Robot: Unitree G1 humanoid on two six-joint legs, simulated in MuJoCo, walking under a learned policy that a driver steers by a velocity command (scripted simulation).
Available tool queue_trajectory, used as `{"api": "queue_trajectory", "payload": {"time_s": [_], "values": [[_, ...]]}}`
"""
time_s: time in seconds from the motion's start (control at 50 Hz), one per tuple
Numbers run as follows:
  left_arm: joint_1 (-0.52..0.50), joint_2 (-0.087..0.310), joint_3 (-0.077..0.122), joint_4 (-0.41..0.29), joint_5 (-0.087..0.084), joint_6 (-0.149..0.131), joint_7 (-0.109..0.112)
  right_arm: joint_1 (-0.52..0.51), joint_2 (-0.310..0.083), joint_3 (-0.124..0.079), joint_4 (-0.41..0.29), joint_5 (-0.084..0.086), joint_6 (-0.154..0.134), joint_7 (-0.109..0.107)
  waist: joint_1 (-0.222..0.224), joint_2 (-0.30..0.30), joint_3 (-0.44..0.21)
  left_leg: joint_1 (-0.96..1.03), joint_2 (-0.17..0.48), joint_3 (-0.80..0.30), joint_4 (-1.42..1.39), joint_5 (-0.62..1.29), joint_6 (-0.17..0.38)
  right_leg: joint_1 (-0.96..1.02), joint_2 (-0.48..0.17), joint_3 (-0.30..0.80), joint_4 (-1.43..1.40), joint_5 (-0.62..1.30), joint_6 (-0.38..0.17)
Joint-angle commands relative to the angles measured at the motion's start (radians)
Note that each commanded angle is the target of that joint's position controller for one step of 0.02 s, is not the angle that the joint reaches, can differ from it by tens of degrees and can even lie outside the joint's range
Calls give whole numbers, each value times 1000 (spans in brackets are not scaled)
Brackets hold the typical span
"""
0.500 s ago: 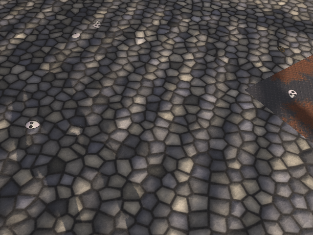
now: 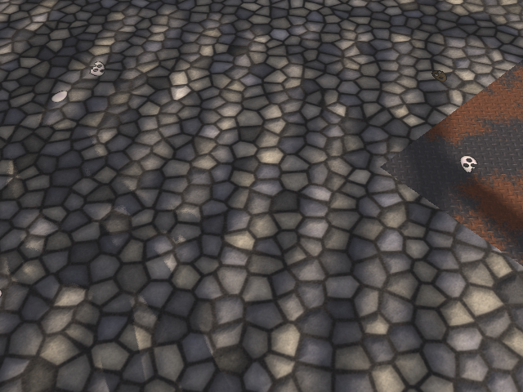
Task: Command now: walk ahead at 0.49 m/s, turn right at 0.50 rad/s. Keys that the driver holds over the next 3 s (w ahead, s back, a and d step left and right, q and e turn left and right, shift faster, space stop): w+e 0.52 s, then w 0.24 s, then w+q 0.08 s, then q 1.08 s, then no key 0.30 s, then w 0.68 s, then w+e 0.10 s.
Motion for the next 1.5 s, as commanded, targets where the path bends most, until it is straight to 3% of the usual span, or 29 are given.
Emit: {"api": "queue_trajectory", "payload": {"time_s": [0.02, 0.12, 0.2, 0.26, 0.28, 0.3, 0.32, 0.34, 0.36, 0.38, 0.48, 0.62, 0.72, 0.76, 0.8, 0.82, 0.84, 0.86, 0.9, 0.98, 1.08, 1.2, 1.28, 1.3, 1.32, 1.34, 1.36, 1.4, 1.5], "values": [[-17, 158, 31, -78, -5, -18, 29, -8, -68, -22, -73, -10, 11, -11, -33, -77, 4, -3, -10, 16, -173, 166, -35, -87, -240, 247, -190, 81, -155], [82, 166, 32, -61, -19, -4, 45, -205, -39, -5, -145, 7, -2, 12, 34, -103, 4, 88, -88, 22, -496, 364, -38, -57, -210, 252, -146, 23, -93], [129, 161, 33, -50, -23, 11, 54, -270, -78, -7, -189, 18, -19, 34, 44, -102, -3, 89, -108, -16, -605, 278, -28, 103, -255, 362, -39, 29, -89], [94, 170, 39, -72, -16, 25, 60, -149, -124, -24, -168, 19, -36, 35, -29, -142, -54, 273, -117, 6, -670, 175, 21, 137, -246, 402, 90, 170, -65], [68, 141, 28, -93, -9, 23, 54, -11, -162, -39, -142, 7, -41, 28, -94, -123, -159, 502, -54, -31, -649, 180, 70, 69, -194, 359, 254, 212, -38], [78, 90, 9, -119, 10, 19, 49, 173, -230, -55, -126, 2, -34, 18, -154, 2, -323, 792, 127, -206, -617, 160, 135, -84, -110, 247, 544, 8, 5], [232, 37, -9, -139, -26, 9, 42, 221, -268, -66, -92, -1, -15, 25, -73, 356, -414, 1057, 330, -652, -700, -38, 291, -438, -5, 148, 808, -477, 57], [216, 159, 12, -113, -43, 12, 48, 172, -148, -42, -122, 11, -9, 29, -89, 200, -313, 982, 321, -657, -733, -201, 252, -547, -107, 166, 925, -443, 66], [105, 202, 27, -128, -38, 19, 48, 125, -95, -28, -136, 15, -4, 27, -111, 88, -182, 846, 269, -484, -750, -149, 203, -563, -137, 142, 943, -341, 76], [58, 183, 28, -141, -28, 24, 51, 75, -91, -22, -140, 9, 1, 29, -89, 4, -104, 713, 222, -364, -781, -20, 182, -528, -171, 113, 923, -262, 91], [8, 94, 24, -199, -22, 43, 34, 50, -93, -26, -103, 6, -8, 37, -42, 57, -26, 521, 138, -82, -892, 229, 186, -481, -246, 58, 802, -140, 112], [-172, 60, 0, -278, -8, 22, 5, 112, -152, -38, -52, 18, 6, 34, -86, 18, 5, 529, 108, 111, -921, 345, 182, -424, -223, -2, 400, 142, 103], [-305, 90, -1, -343, -12, 14, -16, 198, -195, -43, 4, 42, 34, 36, -99, 39, 43, 663, 176, 104, -874, 388, 167, -412, -193, -51, 253, 39, 59], [-248, 127, 15, -340, -7, 12, -16, 189, -217, -46, 13, 46, 47, 31, -42, 69, -6, 694, 178, 126, -764, 633, 143, -281, -148, -89, 203, -29, 23], [43, 222, 65, -256, 1, 14, 3, 188, -188, -26, 13, 41, 52, 25, 107, 43, -186, 497, 96, 176, -403, 677, 84, 206, -155, -63, 170, 67, -36], [185, 339, 90, -239, 26, 19, 21, 256, -81, 13, -30, 13, 35, 35, 107, -172, -362, 99, -33, 192, 11, 163, 20, 630, -455, 346, 183, 66, -169], [198, 302, 77, -237, 14, 21, 23, 284, -77, 18, -7, 27, 13, 42, 97, -239, -492, -48, -124, 13, 216, -374, 10, 673, -580, 667, 23, -2, -246], [129, 239, 54, -241, 18, 16, 20, 198, -174, -14, -24, 62, 8, 43, 100, -149, -318, -120, -81, -46, 277, -339, 15, 513, -548, 510, 1, 81, -194], [-23, 153, 27, -242, 17, 2, 9, 139, -146, -16, -31, 49, 26, 29, 11, -95, -125, -65, -7, 0, 172, -211, -2, 230, -446, 201, -23, 374, -124], [-135, 125, 29, -222, 33, -30, 9, 236, -82, -21, 1, 33, 93, 13, -87, -126, -83, 110, -5, 16, 103, -55, -43, 2, -381, -35, -113, 586, -100], [-143, 153, 36, -189, 31, -8, 57, 105, -55, -15, -79, 18, 98, 26, -62, -118, -52, 79, -6, 54, -178, 171, -53, 34, -356, -184, -122, 548, -81], [-107, 205, 55, -158, 0, 44, 72, -5, -73, -23, -179, 15, 110, 72, -16, -102, -55, 59, -27, 103, -358, 94, -8, 187, -432, -184, -17, 528, -78], [-124, 202, 59, -161, -23, 71, 84, 103, -117, -52, -192, 16, 103, 78, -83, -75, -111, 256, -115, 165, -559, 141, 74, 176, -380, -227, 283, 614, 6], [-78, 190, 54, -166, -3, 65, 82, 177, -214, -83, -191, 9, 99, 56, -104, 57, -181, 460, -38, 9, -602, 583, 135, 41, -291, -254, 505, 411, 85], [-42, 112, 28, -205, 49, 56, 69, 185, -322, -104, -209, -4, 105, 35, -48, 297, -248, 728, 219, -358, -556, 1053, 336, -325, -111, -238, 849, -477, 173], [-69, 143, 27, -203, 32, 47, 52, 195, -263, -83, -233, -14, 101, 40, -94, 192, -417, 786, 280, -510, -615, 879, 433, -391, -72, 11, 999, -588, 171], [-130, 174, 37, -214, -4, 49, 44, 133, -226, -75, -251, -5, 98, 44, -98, 100, -345, 725, 242, -414, -643, 741, 391, -439, -112, 51, 1017, -521, 156], [-167, 168, 40, -210, 9, 66, 60, 32, -162, -57, -264, 30, 108, 34, -53, -12, -193, 540, 154, -295, -683, 477, 286, -447, -163, 44, 881, -394, 154], [-129, 124, 30, -198, 9, 81, 72, 6, -193, -71, -288, 9, 131, 6, -19, 79, -184, 383, 65, -235, -717, 366, 250, -271, -119, 17, 590, -287, 188]]}}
